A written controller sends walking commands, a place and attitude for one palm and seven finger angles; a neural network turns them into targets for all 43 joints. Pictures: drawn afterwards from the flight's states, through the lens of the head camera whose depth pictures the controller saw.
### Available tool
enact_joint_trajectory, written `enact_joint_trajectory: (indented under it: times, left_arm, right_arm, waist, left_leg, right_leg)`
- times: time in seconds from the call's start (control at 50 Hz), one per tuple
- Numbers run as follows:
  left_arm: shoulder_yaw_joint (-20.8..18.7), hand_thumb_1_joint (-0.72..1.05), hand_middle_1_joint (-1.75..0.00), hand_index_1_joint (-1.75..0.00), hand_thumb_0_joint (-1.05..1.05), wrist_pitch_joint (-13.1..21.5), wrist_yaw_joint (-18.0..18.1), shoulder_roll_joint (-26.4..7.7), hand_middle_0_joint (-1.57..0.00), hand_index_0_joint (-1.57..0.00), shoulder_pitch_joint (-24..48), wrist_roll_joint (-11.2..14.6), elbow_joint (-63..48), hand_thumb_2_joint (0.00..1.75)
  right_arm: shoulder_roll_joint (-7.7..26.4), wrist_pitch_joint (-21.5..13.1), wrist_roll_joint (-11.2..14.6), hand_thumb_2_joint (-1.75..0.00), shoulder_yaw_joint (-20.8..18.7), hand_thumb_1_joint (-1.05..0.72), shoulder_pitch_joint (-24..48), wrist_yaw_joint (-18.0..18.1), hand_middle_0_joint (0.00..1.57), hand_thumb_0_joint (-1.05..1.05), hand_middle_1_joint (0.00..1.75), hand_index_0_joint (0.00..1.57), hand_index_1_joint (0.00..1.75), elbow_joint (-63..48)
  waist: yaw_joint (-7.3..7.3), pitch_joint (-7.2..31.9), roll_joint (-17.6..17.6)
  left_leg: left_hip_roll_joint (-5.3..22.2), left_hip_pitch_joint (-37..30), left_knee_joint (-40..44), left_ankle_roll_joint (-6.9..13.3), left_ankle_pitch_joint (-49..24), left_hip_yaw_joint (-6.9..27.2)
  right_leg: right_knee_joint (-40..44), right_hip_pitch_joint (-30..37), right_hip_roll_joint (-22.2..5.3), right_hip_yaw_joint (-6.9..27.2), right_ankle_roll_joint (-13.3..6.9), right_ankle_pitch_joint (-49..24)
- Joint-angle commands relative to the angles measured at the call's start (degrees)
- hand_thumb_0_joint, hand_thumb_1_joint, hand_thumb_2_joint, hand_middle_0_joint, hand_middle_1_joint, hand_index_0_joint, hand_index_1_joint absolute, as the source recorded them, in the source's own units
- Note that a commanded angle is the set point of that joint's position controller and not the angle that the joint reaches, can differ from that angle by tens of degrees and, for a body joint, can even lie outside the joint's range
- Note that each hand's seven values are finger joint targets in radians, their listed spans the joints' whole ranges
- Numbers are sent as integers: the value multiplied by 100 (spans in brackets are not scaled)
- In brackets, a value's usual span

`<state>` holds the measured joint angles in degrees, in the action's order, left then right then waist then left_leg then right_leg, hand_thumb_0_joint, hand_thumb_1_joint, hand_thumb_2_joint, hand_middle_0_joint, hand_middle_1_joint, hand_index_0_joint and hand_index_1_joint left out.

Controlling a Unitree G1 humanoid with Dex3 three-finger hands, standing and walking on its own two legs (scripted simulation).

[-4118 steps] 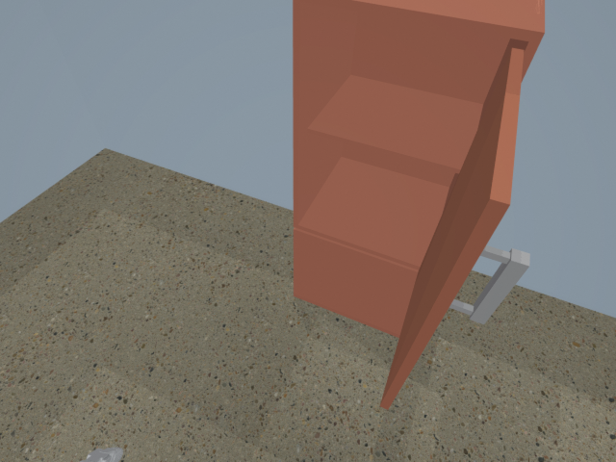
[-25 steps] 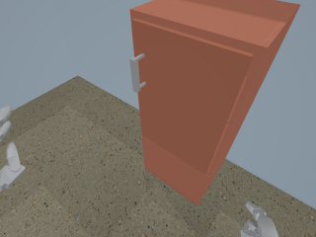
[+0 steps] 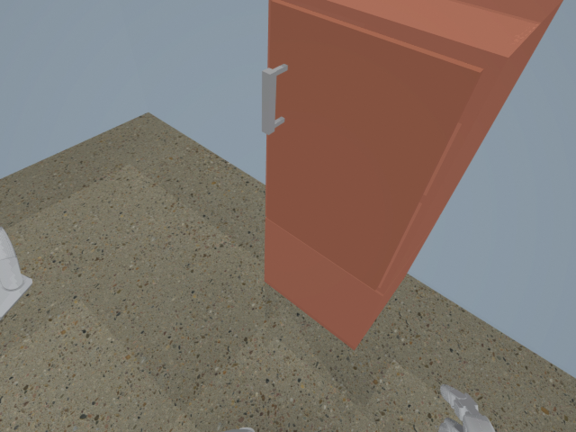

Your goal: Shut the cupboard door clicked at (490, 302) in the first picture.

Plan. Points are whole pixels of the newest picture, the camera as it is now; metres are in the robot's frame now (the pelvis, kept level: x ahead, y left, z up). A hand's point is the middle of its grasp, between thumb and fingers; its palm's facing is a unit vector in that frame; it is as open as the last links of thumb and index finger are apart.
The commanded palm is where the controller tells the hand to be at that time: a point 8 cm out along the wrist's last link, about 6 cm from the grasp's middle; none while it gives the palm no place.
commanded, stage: step back with the hand held close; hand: left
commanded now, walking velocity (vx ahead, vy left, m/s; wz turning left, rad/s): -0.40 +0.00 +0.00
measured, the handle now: (275, 99) +0.71 +0.07 +0.10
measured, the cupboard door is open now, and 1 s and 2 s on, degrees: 0 0 0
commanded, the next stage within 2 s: stop stepping back and stand still in 0.40 s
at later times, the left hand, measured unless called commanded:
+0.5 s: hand (65, 427) +0.10 +0.17 +0.20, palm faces +0.17 -0.76 -0.63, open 7.4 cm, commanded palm +0.02 +0.24 +0.20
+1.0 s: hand out of the picture -0.03 +0.23 +0.22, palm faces +0.43 -0.76 -0.48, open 7.4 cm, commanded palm -0.08 +0.27 +0.20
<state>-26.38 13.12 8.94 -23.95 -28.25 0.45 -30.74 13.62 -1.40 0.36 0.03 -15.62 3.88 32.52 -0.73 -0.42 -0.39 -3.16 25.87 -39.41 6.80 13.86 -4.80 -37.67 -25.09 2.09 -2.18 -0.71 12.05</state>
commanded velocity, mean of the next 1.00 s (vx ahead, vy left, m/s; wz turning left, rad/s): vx -0.06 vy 0.02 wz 0.01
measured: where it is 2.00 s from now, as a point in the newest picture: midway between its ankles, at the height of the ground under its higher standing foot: outside the picture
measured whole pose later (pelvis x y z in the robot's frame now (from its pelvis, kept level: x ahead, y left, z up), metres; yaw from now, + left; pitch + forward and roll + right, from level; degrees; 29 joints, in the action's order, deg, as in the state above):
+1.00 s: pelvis -0.23 -0.02 +0.02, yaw -1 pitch -1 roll +1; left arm -27.8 12.2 10.6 -29.1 -34.4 2.8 -33.8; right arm 9.7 -4.8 0.2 -0.1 -13.6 4.5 34.2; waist -0.9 2.1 -3.9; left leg 1.2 11.7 -30.2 0.6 17.9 -4.8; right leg -40.4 -16.3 0.0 -3.1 -0.2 27.2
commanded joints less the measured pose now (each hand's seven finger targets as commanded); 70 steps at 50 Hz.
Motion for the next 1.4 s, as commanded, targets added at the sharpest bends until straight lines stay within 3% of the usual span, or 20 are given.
enact_joint_trajectory:
  times: [0.0, 0.14, 0.24, 0.34, 0.44, 0.48, 0.52, 0.6, 0.68, 0.8, 0.84, 0.9, 0.98, 1.08, 1.14, 1.18, 1.2, 1.26, 1.36, 1.38]
  left_arm:
    - [-925, 90, -30, -30, 0, 451, 64, -1104, -20, -20, 194, 27, -993, 90]
    - [-479, 90, -30, -30, 0, 542, -89, -828, -20, -20, 379, 164, -880, 90]
    - [-360, 90, -30, -30, 0, 658, -120, -932, -20, -20, 231, 269, -1599, 90]
    - [-1079, 90, -30, -30, 0, 647, -180, -1503, -20, -20, -624, 415, -1977, 90]
    - [-1653, 90, -30, -30, 0, 558, -347, -1686, -20, -20, -1225, 638, -1779, 90]
    - [-1693, 90, -30, -30, 0, 496, -311, -1829, -20, -20, -1187, 695, -1293, 90]
    - [-1593, 90, -30, -30, 0, 315, -149, -1739, -20, -20, -1225, 567, -511, 90]
    - [-335, 90, -30, -30, 0, -190, 51, -1056, -20, -20, 552, 252, 713, 90]
    - [638, 90, -30, -30, 0, -188, 155, -590, -20, -20, 1768, 94, 792, 90]
    - [-687, 90, -30, -30, 0, 170, 373, -1533, -20, -20, 323, 61, -1910, 90]
    - [-1040, 90, -30, -30, 0, 267, 386, -1560, -20, -20, -376, 185, -2048, 90]
    - [-926, 90, -30, -30, 0, 355, 341, -1362, -20, -20, -299, 263, -1831, 90]
    - [-562, 90, -30, -30, 0, 4, 193, -887, -20, -20, 42, 232, -291, 90]
    - [89, 90, -30, -30, 0, -276, 29, -537, -20, -20, 172, 166, 451, 90]
    - [194, 90, -30, -30, 0, -319, 31, -669, -20, -20, 620, 65, -51, 90]
    - [12, 90, -30, -30, 0, -234, 81, -1053, -20, -20, 1091, 16, -782, 90]
    - [-32, 90, -30, -30, 0, -99, 141, -1164, -20, -20, 1496, 13, -1188, 90]
    - [-399, 90, -30, -30, 0, 173, 245, -1428, -20, -20, 1446, -28, -1983, 90]
    - [-608, 90, -30, -30, 0, 260, 318, -1225, -20, -20, 414, 116, -1441, 90]
    - [2161, 90, -30, -30, 0, -854, -623, 701, -20, -20, 198, -375, 3369, 90]
  right_arm:
    - [827, -428, -54, -90, -407, -90, 684, 73, 20, 0, 30, 20, 30, -878]
    - [716, -652, -136, -90, -372, -90, 761, -3, 20, 0, 30, 20, 30, -581]
    - [669, -861, -103, -90, -366, -90, 833, -142, 20, 0, 30, 20, 30, -320]
    - [554, -903, -114, -90, -380, -90, 953, -251, 20, 0, 30, 20, 30, -390]
    - [438, -625, -20, -90, -309, -90, 1301, -269, 20, 0, 30, 20, 30, -798]
    - [401, -461, 255, -90, -269, -90, 1454, -155, 20, 0, 30, 20, 30, -942]
    - [577, -397, 219, -90, -381, -90, 1395, -61, 20, 0, 30, 20, 30, -726]
    - [487, -292, 52, -90, -129, -90, 1071, 132, 20, 0, 30, 20, 30, -354]
    - [624, -376, 108, -90, -241, -90, 992, 207, 20, 0, 30, 20, 30, -390]
    - [402, -454, 28, -90, -239, -90, 944, 172, 20, 0, 30, 20, 30, -783]
    - [346, -418, -17, -90, -259, -90, 710, 152, 20, 0, 30, 20, 30, -829]
    - [523, -553, 2, -90, -348, -90, 609, 39, 20, 0, 30, 20, 30, -691]
    - [588, -639, -21, -90, -270, -90, 645, 111, 20, 0, 30, 20, 30, -409]
    - [586, -486, 58, -90, -189, -90, 788, 108, 20, 0, 30, 20, 30, -518]
    - [527, -444, 26, -90, -179, -90, 907, 115, 20, 0, 30, 20, 30, -580]
    - [474, -459, -53, -90, -197, -90, 905, 74, 20, 0, 30, 20, 30, -613]
    - [500, -528, -46, -90, -250, -90, 1015, 45, 20, 0, 30, 20, 30, -588]
    - [467, -618, -133, -90, -193, -90, 933, 18, 20, 0, 30, 20, 30, -512]
    - [345, -612, -147, -90, -165, -90, 730, 101, 20, 0, 30, 20, 30, -404]
    - [1148, -812, -186, -90, -394, -90, 121, -545, 20, 0, 30, 20, 30, 822]
  waist:
    - [72, 638, 987]
    - [63, 389, 497]
    - [196, 1918, 1236]
    - [271, 3024, 1395]
    - [304, 2383, 927]
    - [180, 1419, -1203]
    - [159, 278, -1126]
    - [-35, -776, 136]
    - [127, -583, -816]
    - [253, 1137, -618]
    - [41, 1758, 149]
    - [-2, 1399, 1437]
    - [-132, -105, 1218]
    - [-2, -526, 719]
    - [84, -413, 68]
    - [75, -273, -1125]
    - [120, -130, -1249]
    - [40, 43, 12]
    - [22, 464, 892]
    - [-436, 80, 1575]
  left_leg:
    - [1912, 2302, 2692, 133, 2475, 2312]
    - [1893, 488, 2695, -65, 854, 2268]
    - [1600, -2360, 2041, -500, -2705, 1697]
    - [1553, -3958, 1406, -355, -5089, 1335]
    - [1411, -2381, 1310, -442, -3154, 848]
    - [487, -1501, -128, -744, -56, 241]
    - [251, -22, -2250, -782, 987, 808]
    - [547, 814, -2005, -811, 692, 510]
    - [345, 775, -1404, -623, 678, 225]
    - [122, -262, 1152, -396, 529, -114]
    - [208, -1691, 2084, -413, -1039, -52]
    - [1725, -2985, 1550, 109, -2720, 1498]
    - [1983, -1140, 2355, 289, 260, 1725]
    - [1678, 656, 2544, -3, 2912, 1201]
    - [1205, 1275, 1294, -224, 2850, 804]
    - [407, 1175, -1086, -492, 1764, 165]
    - [357, 968, -2086, -573, 1683, 374]
    - [786, 263, -1633, -576, 1146, 777]
    - [336, -1571, 1141, -629, 33, 96]
    - [1280, -1443, 743, -318, -1836, 1355]
  right_leg:
    - [-1155, 2639, 18, 537, 93, 247]
    - [-134, 1433, 174, 391, 83, 1237]
    - [1167, 858, 247, 196, 86, 1210]
    - [1107, 664, 305, 96, 242, 1219]
    - [2020, 1564, -70, 16, 339, -312]
    - [2430, 458, -1411, 1059, 330, -1467]
    - [2413, -302, -2126, 1729, -122, -832]
    - [2127, 412, -1776, 1304, -272, -1707]
    - [1768, 1692, -1719, 1197, 319, -3462]
    - [938, 3301, -1548, 817, -93, -4436]
    - [285, 2872, -941, 439, 95, -3417]
    - [-326, 287, -186, -14, 169, 1434]
    - [-618, 161, -158, -221, 100, 1488]
    - [311, 1608, 36, -588, 106, 817]
    - [1092, 2197, -283, 272, -221, 1585]
    - [2680, 1499, -1798, 2924, -1052, 3086]
    - [3037, 1281, -2223, 3513, -1239, 3147]
    - [2538, 815, -2229, 2557, -1405, 1764]
    - [1581, 837, -1011, 657, -587, 1215]
    - [-356, -418, -982, -158, -94, -22]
